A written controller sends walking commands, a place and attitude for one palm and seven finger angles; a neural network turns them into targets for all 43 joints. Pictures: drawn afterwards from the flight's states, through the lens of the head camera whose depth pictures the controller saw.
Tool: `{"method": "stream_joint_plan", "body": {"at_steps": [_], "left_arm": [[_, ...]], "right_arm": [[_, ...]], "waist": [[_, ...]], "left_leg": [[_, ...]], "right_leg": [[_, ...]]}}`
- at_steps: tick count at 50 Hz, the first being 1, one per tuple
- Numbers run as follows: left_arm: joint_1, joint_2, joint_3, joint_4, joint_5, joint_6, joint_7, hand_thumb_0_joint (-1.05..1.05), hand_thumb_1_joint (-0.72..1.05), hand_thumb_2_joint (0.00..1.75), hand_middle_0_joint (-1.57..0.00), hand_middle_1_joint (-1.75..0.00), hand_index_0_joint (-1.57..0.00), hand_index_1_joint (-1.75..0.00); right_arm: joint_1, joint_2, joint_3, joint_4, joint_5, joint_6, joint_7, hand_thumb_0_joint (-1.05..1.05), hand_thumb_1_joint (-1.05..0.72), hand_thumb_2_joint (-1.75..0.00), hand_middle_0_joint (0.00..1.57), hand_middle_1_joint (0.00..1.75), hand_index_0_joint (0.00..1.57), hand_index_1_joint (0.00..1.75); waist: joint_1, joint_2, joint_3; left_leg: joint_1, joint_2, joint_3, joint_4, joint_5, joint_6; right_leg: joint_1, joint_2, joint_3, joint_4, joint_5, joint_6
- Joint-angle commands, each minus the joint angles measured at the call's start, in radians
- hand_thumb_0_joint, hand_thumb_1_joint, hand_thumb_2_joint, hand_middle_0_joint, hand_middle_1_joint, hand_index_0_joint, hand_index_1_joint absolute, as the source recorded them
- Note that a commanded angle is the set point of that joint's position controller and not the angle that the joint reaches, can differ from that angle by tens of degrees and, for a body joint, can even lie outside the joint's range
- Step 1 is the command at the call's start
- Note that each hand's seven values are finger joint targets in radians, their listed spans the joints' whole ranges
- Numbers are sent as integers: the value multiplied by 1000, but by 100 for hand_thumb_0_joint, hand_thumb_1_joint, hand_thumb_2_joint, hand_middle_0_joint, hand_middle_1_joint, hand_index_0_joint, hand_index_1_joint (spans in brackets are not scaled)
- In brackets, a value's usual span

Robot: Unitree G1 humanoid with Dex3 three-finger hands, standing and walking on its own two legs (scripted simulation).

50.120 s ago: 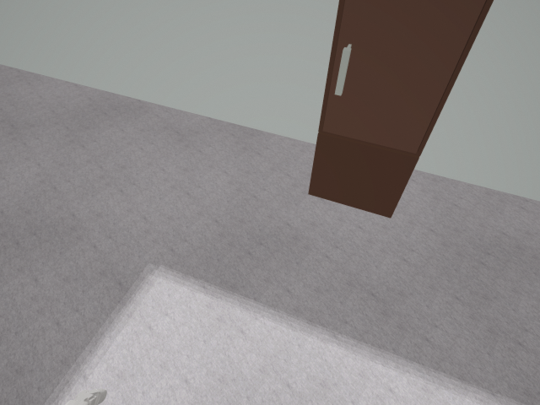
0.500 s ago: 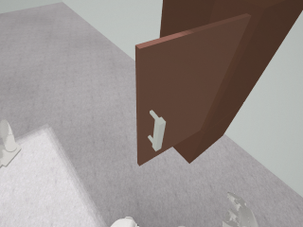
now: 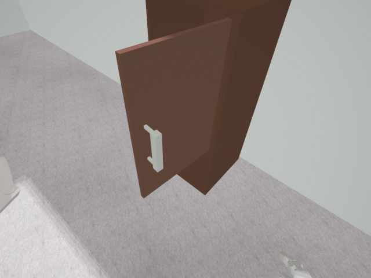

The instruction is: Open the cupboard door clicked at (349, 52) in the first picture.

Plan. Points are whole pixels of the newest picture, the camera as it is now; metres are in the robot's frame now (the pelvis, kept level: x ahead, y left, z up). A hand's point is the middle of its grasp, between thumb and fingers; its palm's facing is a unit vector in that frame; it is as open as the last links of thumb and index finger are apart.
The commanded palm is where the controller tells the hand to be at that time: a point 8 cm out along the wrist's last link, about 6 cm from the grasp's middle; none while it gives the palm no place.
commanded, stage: stop stepping back and stand still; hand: left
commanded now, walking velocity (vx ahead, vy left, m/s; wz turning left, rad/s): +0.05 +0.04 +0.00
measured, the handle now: (152, 148) +0.50 +0.11 -0.04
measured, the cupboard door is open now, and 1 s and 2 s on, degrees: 84 84 84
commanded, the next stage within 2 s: let the arm hang, fingers relaxed in 0.60 s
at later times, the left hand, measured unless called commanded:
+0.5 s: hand (19, 218) +0.16 +0.24 +0.18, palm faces +0.38 -0.78 -0.50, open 7.4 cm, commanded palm +0.12 +0.28 +0.19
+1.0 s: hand out of the picture +0.02 +0.18 -0.16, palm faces -0.02 -0.98 -0.17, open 7.4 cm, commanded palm none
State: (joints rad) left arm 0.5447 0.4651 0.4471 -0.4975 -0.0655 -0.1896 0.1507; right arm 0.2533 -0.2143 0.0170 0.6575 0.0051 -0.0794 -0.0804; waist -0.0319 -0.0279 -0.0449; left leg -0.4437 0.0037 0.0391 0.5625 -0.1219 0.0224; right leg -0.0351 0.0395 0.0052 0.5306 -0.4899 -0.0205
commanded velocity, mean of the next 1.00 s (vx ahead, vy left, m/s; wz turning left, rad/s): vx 0.00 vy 0.00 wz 0.00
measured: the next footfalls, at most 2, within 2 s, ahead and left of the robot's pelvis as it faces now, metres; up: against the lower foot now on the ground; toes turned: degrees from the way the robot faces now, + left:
left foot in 0.58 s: +0.04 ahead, +0.12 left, +0.00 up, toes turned +0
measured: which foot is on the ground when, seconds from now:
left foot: down 0.00-0.42, up 0.44-0.56, down 0.58-1.00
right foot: down 0.00-1.00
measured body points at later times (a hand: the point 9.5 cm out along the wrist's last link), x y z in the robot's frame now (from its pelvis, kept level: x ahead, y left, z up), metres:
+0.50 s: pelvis -0.03 -0.01 +0.01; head -0.03 -0.02 +0.46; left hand +0.14 +0.28 +0.21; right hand +0.12 -0.23 -0.08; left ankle +0.03 +0.11 -0.70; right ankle -0.09 -0.09 -0.72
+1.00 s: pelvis -0.06 +0.00 +0.01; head -0.04 +0.02 +0.46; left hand +0.02 +0.23 -0.14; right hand +0.04 -0.28 -0.11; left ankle +0.00 +0.12 -0.72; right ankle -0.09 -0.09 -0.72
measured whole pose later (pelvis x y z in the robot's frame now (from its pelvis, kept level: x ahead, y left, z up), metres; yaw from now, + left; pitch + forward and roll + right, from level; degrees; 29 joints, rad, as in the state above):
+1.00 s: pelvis -0.06 +0.00 +0.01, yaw +2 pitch -2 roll +0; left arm 0.21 0.21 -0.02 0.89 0.01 0.05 0.00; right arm 0.15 -0.28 0.01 0.95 -0.03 0.02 -0.01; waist -0.03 -0.03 0.06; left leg -0.32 0.00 -0.03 0.54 -0.19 0.00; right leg -0.15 0.04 -0.07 0.53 -0.35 -0.05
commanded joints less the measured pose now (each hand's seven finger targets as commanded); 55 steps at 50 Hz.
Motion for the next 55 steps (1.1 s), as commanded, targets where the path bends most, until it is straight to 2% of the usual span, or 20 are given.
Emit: {"method": "stream_joint_plan", "body": {"at_steps": [1, 4, 6, 10, 12, 14, 16, 18, 19, 21, 23, 25, 29, 31, 34, 35, 38, 41, 48, 55], "left_arm": [[-41, 159, 115, -155, 5, -56, 14, 0, 90, 90, -20, -30, -20, -30], [-30, 181, 121, -208, 6, -70, 14, 0, 90, 90, -20, -30, -20, -30], [-71, 175, 115, -210, 18, -78, 21, 0, 90, 90, -20, -30, -20, -30], [-149, 150, 98, -133, 20, -96, 20, 0, 90, 90, -20, -30, -20, -30], [-123, 156, 106, -160, 18, -96, 19, 0, 90, 90, -20, -30, -20, -30], [-93, 153, 105, -176, 13, -96, 16, 0, 90, 90, -20, -30, -20, -30], [-5, 134, 116, -191, 12, -77, 20, 0, 90, 90, -20, -30, -20, -30], [62, 127, 114, -190, 15, -65, 16, 0, 90, 90, -20, -30, -20, -30], [87, 153, 143, -186, 14, -64, 15, 0, 90, 90, -20, -30, -20, -30], [69, 134, 122, -181, 5, -44, 12, 0, 90, 90, -20, -30, -20, -30], [-4, 120, 104, -143, 13, -51, 22, 0, 90, 90, -20, -30, -20, -30], [-107, 128, 87, -121, 26, -63, 28, 0, 90, 90, -20, -30, -20, -30], [-185, 114, 46, -100, 29, -59, 28, 0, 90, 90, -20, -30, -20, -30], [-148, 114, 48, -132, 40, -51, 25, 0, 90, 90, -20, -30, -20, -30], [-80, 136, 78, -208, 34, -51, 18, 0, 90, 90, -20, -30, -20, -30], [-117, -60, -328, 618, 105, 112, -115, 0, 90, 90, -20, -30, -20, -30], [-201, -41, -330, 758, 97, 162, -157, 0, 90, 90, -20, -30, -20, -30], [-302, -12, -352, 930, 94, 159, -154, 0, 90, 90, -20, -30, -20, -30], [-343, -65, -408, 1325, 81, 197, -135, 0, 90, 90, -20, -30, -20, -30], [-249, -142, -419, 1549, 71, 191, -132, 0, 90, 90, -20, -30, -20, -30]], "right_arm": [[-145, -115, -46, -180, -4, -67, -12, 0, -90, -90, 20, 30, 20, 30], [-136, -118, -65, -177, -4, -63, -6, 0, -90, -90, 20, 30, 20, 30], [-117, -118, -64, -158, -6, -71, -2, 0, -90, -90, 20, 30, 20, 30], [-84, -133, -67, -146, 0, -108, -21, 0, -90, -90, 20, 30, 20, 30], [-76, -119, -61, -147, -9, -116, -14, 0, -90, -90, 20, 30, 20, 30], [-100, -111, -67, -144, -19, -137, -6, 0, -90, -90, 20, 30, 20, 30], [-119, -102, -59, -163, -18, -128, 2, 0, -90, -90, 20, 30, 20, 30], [-125, -98, -50, -181, -12, -109, 3, 0, -90, -90, 20, 30, 20, 30], [-115, -94, -56, -185, -13, -100, 4, 0, -90, -90, 20, 30, 20, 30], [-115, -95, -67, -175, -8, -73, 11, 0, -90, -90, 20, 30, 20, 30], [-99, -90, -54, -144, -9, -73, 10, 0, -90, -90, 20, 30, 20, 30], [-113, -81, -40, -143, -10, -90, -5, 0, -90, -90, 20, 30, 20, 30], [-116, -110, -59, -145, 5, -101, -22, 0, -90, -90, 20, 30, 20, 30], [-103, -112, -58, -166, 6, -89, -14, 0, -90, -90, 20, 30, 20, 30], [-118, -104, -55, -188, 8, -79, -2, 0, -90, -90, 20, 30, 20, 30], [-194, -277, -113, 35, 0, -88, 76, 0, -90, -90, 20, 30, 20, 30], [-120, -222, -90, 50, -10, -4, 76, 0, -90, -90, 20, 30, 20, 30], [-144, -240, -77, 71, -27, 24, 72, 0, -90, -90, 20, 30, 20, 30], [-160, -181, -32, 230, -36, 81, 62, 0, -90, -90, 20, 30, 20, 30], [-38, -114, -29, 372, -25, 91, 42, 0, -90, -90, 20, 30, 20, 30]], "waist": [[21, 134, 45], [15, -13, 91], [16, -61, 120], [3, 122, 57], [15, 294, -66], [34, 224, -62], [39, 235, -33], [33, 216, -7], [29, 119, -33], [27, -153, 62], [8, -96, 63], [15, -45, 35], [34, 21, -50], [28, 65, -90], [36, 79, -118], [14, 39, -30], [37, -24, -43], [38, -167, -26], [40, 153, 57], [25, 155, 60]], "left_leg": [[168, 98, -180, -217, -238, 23], [223, 8, -54, 86, -129, -33], [131, 18, -54, 193, -85, -31], [328, 54, -100, -74, 208, 13], [394, 173, -329, -192, 314, 100], [250, 238, -410, -333, -71, 122], [95, 189, -287, -400, -355, 81], [-17, 100, -153, -326, -381, 23], [25, 41, -84, -199, -327, -13], [69, -13, -69, 188, -170, -43], [-11, 15, -84, 303, -195, -38], [32, 27, -51, 112, -181, -26], [380, 83, -61, -89, 303, 27], [432, 94, -60, -29, 492, 47], [364, 95, -74, -37, 500, 28], [207, 87, -98, 76, 533, 28], [135, 88, -128, 32, 175, 30], [133, 68, -137, 34, 196, 26], [158, 77, -194, -160, -2, 23], [230, 80, -177, -172, -60, 14]], "right_leg": [[-235, -37, -4, -188, 39, 19], [-404, -185, 186, -363, -134, -67], [-345, -260, 222, -335, 86, -132], [-256, -86, 26, -36, 465, 6], [-261, 7, -18, 164, 190, 40], [-203, 0, 36, 228, -74, 27], [-80, 2, -21, 77, -27, 9], [13, -10, -37, -108, 84, -6], [-33, -58, 22, -203, 70, -23], [-330, -282, 377, -401, -87, -115], [-235, -290, 285, -288, 342, -134], [-113, -246, 189, -162, 691, -94], [-167, -110, 74, -66, 717, 58], [-173, -81, 46, -38, 817, 75], [-103, -68, 30, -62, 705, 50], [-164, -144, 7, 52, 844, 6], [-187, -162, 47, -12, 560, -28], [-164, -172, 68, -42, 570, -53], [-126, -125, 75, -157, 216, -33], [-138, -132, 64, -244, 185, -46]]}}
